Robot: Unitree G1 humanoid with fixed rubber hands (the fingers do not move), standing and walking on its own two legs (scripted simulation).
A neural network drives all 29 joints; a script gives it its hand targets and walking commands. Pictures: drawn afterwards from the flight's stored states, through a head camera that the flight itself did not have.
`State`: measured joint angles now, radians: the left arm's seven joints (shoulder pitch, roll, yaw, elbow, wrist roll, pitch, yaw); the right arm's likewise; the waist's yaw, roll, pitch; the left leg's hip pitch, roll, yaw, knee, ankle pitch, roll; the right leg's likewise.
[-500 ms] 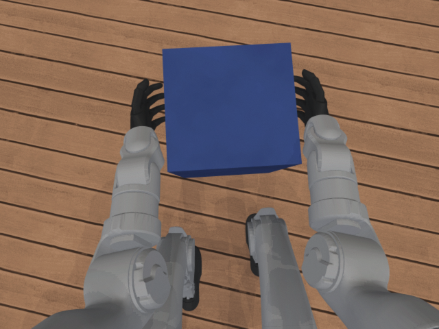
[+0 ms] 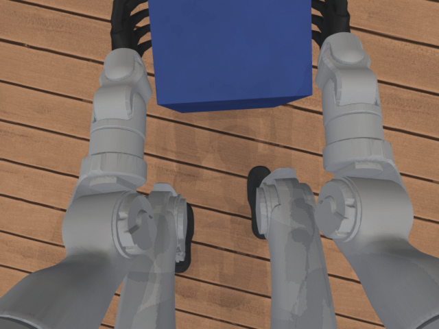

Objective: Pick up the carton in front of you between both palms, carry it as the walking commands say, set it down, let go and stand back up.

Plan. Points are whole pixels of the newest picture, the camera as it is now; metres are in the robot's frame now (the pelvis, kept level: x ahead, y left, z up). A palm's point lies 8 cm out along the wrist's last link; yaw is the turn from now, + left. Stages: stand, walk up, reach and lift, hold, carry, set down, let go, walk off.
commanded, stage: set down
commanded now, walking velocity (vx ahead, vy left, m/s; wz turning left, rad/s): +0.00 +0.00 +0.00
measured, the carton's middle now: (227, 48) +0.53 -0.08 -0.20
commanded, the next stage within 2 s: none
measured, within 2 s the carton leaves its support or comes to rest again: rests again in 0.70 s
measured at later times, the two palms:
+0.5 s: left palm (153, 57) +0.55 +0.06 -0.25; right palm (311, 39) +0.53 -0.24 -0.24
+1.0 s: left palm (153, 63) +0.54 +0.07 -0.26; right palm (311, 48) +0.52 -0.24 -0.26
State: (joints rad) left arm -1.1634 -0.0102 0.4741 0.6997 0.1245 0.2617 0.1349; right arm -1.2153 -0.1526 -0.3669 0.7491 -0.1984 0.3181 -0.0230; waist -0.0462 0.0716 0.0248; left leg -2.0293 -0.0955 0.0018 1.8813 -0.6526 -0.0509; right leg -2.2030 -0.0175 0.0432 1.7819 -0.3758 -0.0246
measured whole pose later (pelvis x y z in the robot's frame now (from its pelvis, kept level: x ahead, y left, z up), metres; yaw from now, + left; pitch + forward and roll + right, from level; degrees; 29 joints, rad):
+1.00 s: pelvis -0.02 +0.01 -0.09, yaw +1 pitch +35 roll +2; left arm -1.51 0.15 0.29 0.95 0.00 0.24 0.14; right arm -1.55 -0.41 -0.30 1.07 -0.05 0.22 0.07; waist -0.09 0.06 0.43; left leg -2.17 -0.17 0.00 2.22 -0.67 -0.06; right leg -2.32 -0.08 0.04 2.08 -0.39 -0.02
